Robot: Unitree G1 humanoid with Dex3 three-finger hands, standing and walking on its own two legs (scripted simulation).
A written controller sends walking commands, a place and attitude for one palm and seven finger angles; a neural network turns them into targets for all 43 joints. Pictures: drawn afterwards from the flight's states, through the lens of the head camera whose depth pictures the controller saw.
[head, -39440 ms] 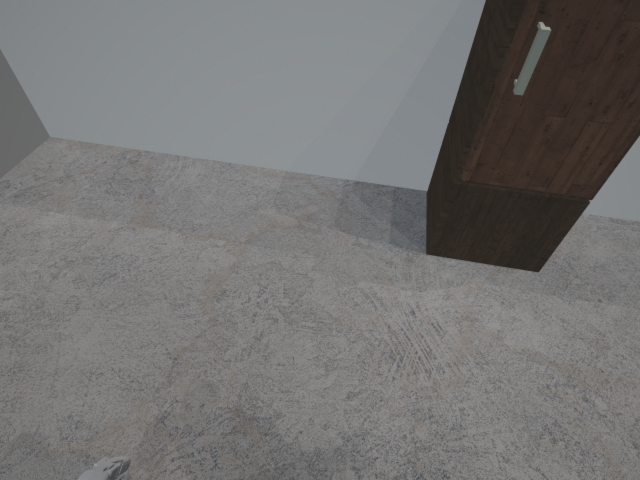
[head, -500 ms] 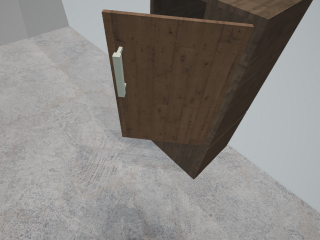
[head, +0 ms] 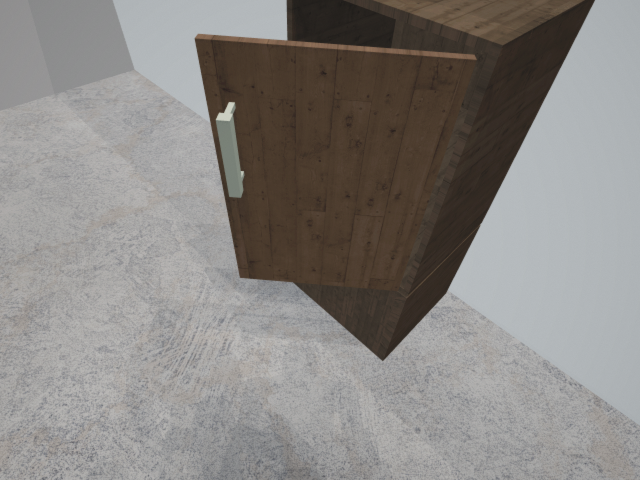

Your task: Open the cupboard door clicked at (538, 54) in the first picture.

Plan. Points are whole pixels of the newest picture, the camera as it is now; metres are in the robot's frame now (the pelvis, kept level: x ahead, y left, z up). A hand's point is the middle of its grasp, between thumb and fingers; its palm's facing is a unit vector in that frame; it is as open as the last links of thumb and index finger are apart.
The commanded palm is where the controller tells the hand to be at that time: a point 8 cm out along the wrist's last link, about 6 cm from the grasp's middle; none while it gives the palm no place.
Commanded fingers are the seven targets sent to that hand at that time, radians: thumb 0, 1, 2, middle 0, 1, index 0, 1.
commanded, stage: look again from close up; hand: left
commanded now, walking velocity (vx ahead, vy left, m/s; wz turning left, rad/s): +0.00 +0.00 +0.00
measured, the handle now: (233, 151) +0.61 +0.19 +0.07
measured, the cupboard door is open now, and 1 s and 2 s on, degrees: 41 41 41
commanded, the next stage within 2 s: shuffle to correct the standing spot in 0.50 s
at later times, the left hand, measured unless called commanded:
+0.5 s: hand out of the picture +0.01 +0.21 -0.18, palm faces +0.02 -0.98 -0.20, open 7.4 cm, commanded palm none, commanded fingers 0.00 0.90 0.90 -0.20 -0.30 -0.20 -0.30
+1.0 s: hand out of the picture -0.03 +0.18 -0.19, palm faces +0.05 -0.99 -0.14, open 7.4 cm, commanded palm none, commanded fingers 0.00 0.90 0.90 -0.20 -0.30 -0.20 -0.30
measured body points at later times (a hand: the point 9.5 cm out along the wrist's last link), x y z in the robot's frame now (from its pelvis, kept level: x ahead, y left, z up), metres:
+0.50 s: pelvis -0.01 +0.03 -0.01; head -0.01 +0.04 +0.44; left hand +0.01 +0.26 -0.17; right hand +0.02 -0.20 -0.15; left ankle +0.04 +0.11 -0.74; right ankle -0.01 -0.10 -0.74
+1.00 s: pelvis +0.03 +0.02 -0.01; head +0.02 +0.03 +0.44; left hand -0.03 +0.23 -0.17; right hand +0.04 -0.21 -0.16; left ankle +0.04 +0.11 -0.74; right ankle -0.01 -0.10 -0.74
